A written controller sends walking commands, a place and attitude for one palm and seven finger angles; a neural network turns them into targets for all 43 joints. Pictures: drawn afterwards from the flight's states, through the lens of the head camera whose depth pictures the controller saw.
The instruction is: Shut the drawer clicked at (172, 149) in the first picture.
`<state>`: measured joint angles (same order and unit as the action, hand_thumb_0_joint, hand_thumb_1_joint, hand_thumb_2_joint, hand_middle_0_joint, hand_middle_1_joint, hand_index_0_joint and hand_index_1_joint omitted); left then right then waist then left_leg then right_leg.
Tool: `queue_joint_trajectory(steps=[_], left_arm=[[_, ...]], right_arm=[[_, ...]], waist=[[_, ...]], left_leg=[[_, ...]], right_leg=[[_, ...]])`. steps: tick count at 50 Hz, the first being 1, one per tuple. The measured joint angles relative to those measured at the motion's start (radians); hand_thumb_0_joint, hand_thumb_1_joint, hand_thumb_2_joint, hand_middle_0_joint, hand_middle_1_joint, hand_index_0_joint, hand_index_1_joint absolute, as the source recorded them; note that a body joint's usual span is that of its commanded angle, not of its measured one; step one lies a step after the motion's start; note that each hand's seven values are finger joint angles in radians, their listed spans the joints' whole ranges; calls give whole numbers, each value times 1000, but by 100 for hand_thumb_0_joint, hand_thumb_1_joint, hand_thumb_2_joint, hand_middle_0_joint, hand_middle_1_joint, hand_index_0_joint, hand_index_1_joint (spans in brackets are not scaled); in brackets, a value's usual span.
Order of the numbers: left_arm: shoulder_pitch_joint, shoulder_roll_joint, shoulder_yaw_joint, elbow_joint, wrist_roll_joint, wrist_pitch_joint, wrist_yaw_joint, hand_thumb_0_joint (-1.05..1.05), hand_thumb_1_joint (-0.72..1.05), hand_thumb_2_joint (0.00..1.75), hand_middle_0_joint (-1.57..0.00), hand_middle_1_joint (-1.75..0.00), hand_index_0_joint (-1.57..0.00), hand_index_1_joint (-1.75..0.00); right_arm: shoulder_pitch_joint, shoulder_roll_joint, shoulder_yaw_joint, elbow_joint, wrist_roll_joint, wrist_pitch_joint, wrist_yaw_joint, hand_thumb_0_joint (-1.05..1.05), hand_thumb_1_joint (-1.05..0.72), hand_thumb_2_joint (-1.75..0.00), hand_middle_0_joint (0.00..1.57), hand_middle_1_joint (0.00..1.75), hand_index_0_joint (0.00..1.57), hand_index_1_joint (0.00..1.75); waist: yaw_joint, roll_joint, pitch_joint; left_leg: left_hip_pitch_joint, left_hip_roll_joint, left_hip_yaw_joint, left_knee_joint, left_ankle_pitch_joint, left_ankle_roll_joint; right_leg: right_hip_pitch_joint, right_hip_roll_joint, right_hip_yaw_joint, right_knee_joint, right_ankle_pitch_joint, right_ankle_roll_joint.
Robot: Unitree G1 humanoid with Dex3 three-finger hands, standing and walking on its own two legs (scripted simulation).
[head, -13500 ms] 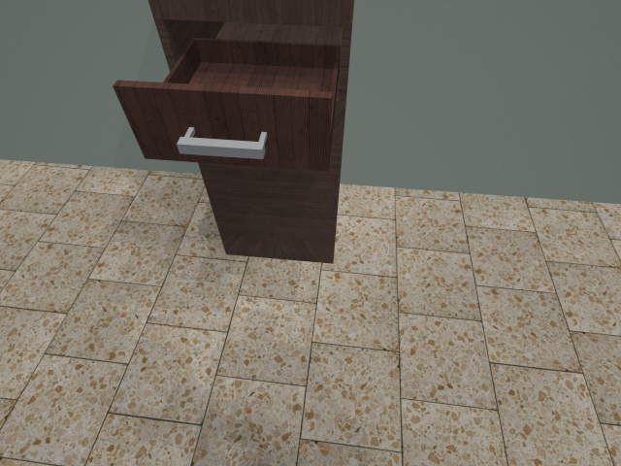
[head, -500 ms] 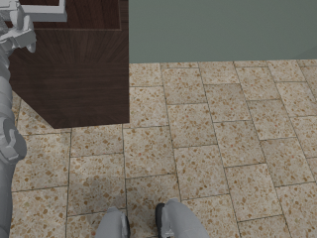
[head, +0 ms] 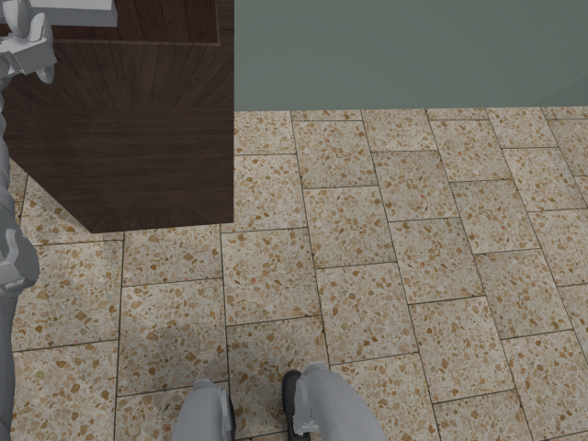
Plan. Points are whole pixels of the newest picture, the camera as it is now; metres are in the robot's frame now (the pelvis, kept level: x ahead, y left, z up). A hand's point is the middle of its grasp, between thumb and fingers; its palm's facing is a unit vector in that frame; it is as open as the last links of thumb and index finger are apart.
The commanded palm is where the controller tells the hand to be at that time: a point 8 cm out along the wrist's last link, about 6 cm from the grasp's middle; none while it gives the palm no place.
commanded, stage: pull the fist back off the drawer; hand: left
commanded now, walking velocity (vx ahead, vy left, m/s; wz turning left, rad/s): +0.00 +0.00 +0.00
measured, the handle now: out of the picture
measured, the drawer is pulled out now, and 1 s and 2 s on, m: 0.00 0.00 0.00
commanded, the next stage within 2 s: draw the hand back to the body in 0.54 s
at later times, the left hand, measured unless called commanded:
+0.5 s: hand (59, 48) +0.56 +0.19 +0.11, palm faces +0.01 -1.00 +0.00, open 3.3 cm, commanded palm +0.53 +0.24 +0.11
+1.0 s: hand (11, 107) +0.46 +0.21 +0.14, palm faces +0.03 -1.00 -0.03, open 3.3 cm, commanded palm +0.42 +0.25 +0.15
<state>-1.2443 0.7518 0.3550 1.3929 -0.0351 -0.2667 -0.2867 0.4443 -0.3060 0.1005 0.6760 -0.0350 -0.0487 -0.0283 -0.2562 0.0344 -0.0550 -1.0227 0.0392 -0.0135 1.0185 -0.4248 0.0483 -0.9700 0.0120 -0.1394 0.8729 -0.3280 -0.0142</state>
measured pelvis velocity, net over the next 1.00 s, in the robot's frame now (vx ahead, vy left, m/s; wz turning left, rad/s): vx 0.06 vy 0.00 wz -0.01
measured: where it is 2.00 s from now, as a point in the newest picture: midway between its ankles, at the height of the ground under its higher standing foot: (261, 436)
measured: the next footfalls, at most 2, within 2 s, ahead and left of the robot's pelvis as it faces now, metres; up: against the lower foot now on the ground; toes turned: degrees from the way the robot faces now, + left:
none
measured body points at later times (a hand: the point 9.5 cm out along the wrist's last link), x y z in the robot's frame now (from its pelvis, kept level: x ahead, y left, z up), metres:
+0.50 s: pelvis +0.03 +0.00 +0.01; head +0.16 +0.02 +0.44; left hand +0.55 +0.25 +0.11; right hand -0.02 -0.26 -0.09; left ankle +0.02 +0.08 -0.67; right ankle +0.04 -0.12 -0.67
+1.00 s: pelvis +0.06 +0.00 +0.04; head +0.12 +0.00 +0.49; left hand +0.45 +0.26 +0.14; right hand +0.14 -0.26 -0.07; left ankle +0.02 +0.08 -0.67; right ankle +0.04 -0.12 -0.67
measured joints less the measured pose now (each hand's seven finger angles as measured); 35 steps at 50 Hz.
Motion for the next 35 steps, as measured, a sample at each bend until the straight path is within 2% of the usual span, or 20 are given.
queue_joint_trajectory(steps=[10,19,24,30,35], left_arm=[[27,-27,28,-34,12,0,18,4,67,95,-139,-160,-140,-160],[169,-93,79,-129,-9,-27,30,5,82,93,-139,-160,-140,-160],[260,-137,99,-183,-29,-46,22,3,87,92,-139,-160,-140,-160],[313,-156,108,-211,-30,-53,27,2,89,91,-140,-160,-140,-160],[355,-186,103,-267,-59,-65,12,2,90,90,-140,-160,-140,-160]], right_arm=[[18,15,-10,-12,-10,30,22,0,-90,-90,20,30,20,30],[25,25,-24,-34,-2,80,41,0,-90,-90,20,30,20,30],[24,25,-35,-55,9,106,43,0,-90,-90,20,30,20,30],[1,27,-46,-72,19,119,34,0,-90,-90,20,30,20,30],[-19,30,-58,-67,25,129,34,0,-90,-90,20,30,20,30]], waist=[[9,1,-2],[24,2,-15],[40,3,-27],[56,3,-27],[79,0,-34]], left_leg=[[9,-1,3,-1,-3,-1],[91,11,32,-45,-11,-2],[151,15,54,-75,-21,-1],[192,13,63,-96,-30,-2],[218,10,66,-113,-33,-5]], right_leg=[[5,0,4,4,-5,-1],[71,13,33,-33,-4,0],[116,18,56,-50,-13,3],[148,17,67,-58,-25,4],[170,16,70,-68,-33,4]])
